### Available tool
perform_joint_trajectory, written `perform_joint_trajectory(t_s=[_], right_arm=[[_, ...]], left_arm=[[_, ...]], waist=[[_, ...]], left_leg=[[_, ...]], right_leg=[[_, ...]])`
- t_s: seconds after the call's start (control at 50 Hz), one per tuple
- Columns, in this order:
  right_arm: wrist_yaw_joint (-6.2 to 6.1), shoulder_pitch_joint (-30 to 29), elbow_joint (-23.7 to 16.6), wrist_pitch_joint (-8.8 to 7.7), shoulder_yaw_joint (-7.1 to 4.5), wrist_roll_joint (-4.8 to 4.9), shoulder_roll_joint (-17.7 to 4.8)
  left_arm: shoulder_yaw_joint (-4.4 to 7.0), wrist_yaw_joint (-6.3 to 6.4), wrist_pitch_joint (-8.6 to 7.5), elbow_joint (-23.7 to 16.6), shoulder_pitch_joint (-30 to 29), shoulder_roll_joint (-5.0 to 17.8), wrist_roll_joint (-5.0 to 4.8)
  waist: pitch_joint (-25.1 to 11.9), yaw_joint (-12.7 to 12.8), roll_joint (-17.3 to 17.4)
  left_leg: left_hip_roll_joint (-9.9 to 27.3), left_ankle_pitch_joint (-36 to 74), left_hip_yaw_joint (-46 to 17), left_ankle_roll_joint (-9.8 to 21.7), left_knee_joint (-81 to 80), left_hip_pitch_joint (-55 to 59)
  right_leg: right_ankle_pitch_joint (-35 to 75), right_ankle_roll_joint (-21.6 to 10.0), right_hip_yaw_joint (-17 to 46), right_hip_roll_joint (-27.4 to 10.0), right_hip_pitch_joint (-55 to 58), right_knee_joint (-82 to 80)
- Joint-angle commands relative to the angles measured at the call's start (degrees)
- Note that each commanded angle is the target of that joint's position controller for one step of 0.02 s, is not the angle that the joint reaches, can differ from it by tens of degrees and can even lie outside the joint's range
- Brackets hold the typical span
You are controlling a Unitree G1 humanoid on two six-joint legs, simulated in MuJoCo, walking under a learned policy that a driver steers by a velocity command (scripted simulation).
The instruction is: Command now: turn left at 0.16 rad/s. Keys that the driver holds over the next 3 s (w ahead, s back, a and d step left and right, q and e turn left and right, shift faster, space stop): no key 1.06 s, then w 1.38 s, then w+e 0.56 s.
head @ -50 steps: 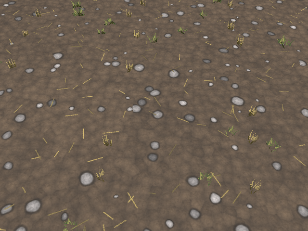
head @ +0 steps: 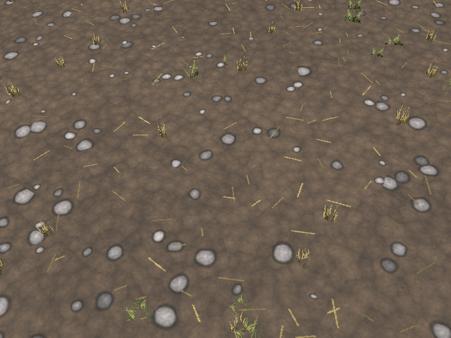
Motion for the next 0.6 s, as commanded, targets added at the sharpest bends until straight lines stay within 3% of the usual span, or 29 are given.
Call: perform_joint_trajectory(t_s=[0.02,0.06,0.1,0.14,0.16,0.18,0.2,0.22,0.28,0.6], right_arm=[[-0.15,1.3,-2.9,-0.17,-1.87,0.25,-4.4],[0.18,0.2,-2.7,-0.4,-0.58,0.33,-1.1],[0.31,0.4,-2.0,-0.54,-0.71,0.82,-1.2],[0.36,1.6,-1.0,-0.52,-0.93,0.3,-2.4],[0.01,1.3,-1.9,-0.44,-1.28,-0.28,-5.1],[-0.31,0.8,-2.1,-0.26,-1.94,-0.65,-8.4],[0.21,0.6,-1.5,-0.37,-1.58,-0.92,-5.9],[0.66,0.2,-1.8,-0.69,-0.98,-1.03,-3.7],[0.59,0.7,-1.0,-1.86,-0.61,-1.04,-3.5],[0.19,3.6,1.8,-3.1,0.49,-0.61,-1.2]], left_arm=[[1.83,0.41,-0.52,-3.8,-4.0,8.9,-0.8],[1.67,0.13,0.36,-3.5,-4.2,8.1,-0.68],[1.51,-0.05,1.05,-2.9,-2.7,8.1,-0.85],[1.07,-0.3,0.86,-2.2,-0.6,7.3,-1.42],[0.72,-0.62,0.14,-2.0,1.0,6.7,-0.74],[0.54,-1.12,-0.73,-1.9,2.8,6.4,0.27],[0.14,-1.17,-1.02,-1.4,1.5,5.5,0.41],[0.28,-1.11,-0.93,-1.4,-1.0,6.6,0.33],[0.28,-0.37,-0.13,-1.0,-1.5,6.2,-0.22],[0.54,1.34,0.58,6.2,1.9,6.3,-0.66]], waist=[[-3.6,-1.6,-9.7],[-4.4,-0.7,-11.9],[-5.7,-0.4,-13.0],[-5.7,-0.7,-11.5],[-6.6,0.2,-7.9],[-6.8,2.7,-0.5],[-6.9,1.7,2.9],[-4.5,0.3,1.4],[-1.7,0.2,1.8],[-1.0,0.2,-1.5]], left_leg=[[4.1,-1.5,0.7,-2.7,5.1,-3.2],[4.9,0.9,4.3,-2.9,-4.3,1.8],[4.5,7.8,6.3,-2.5,-15.0,6.6],[4.6,21.1,6.1,-0.6,-27.7,14.3],[8.3,29.2,1.9,0.9,-26.6,19.0],[11.2,34.0,-0.6,3.7,-21.9,19.2],[10.7,25.4,-0.5,5.7,-22.0,14.3],[9.8,20.9,-0.6,5.8,-23.1,11.9],[9.1,20.7,-0.2,4.5,-23.6,9.1],[7.8,21.7,0.7,4.9,-23.4,9.1]], right_leg=[[26.0,-11.6,12.7,-14.3,6.0,-6.7],[29.1,-10.3,8.5,-11.1,5.8,-5.2],[29.7,-10.2,8.0,-10.5,7.0,-3.7],[23.6,-7.2,7.8,-9.4,5.1,-3.4],[17.2,-4.1,7.2,-8.5,1.9,-2.9],[10.1,-1.2,3.3,-4.8,-0.3,-2.0],[4.1,1.2,0.5,-3.0,2.9,-2.2],[4.0,2.3,0.0,-2.6,3.0,-0.9],[7.2,2.0,0.3,-2.9,2.5,0.1],[8.7,3.6,0.6,-3.3,3.9,-0.4]])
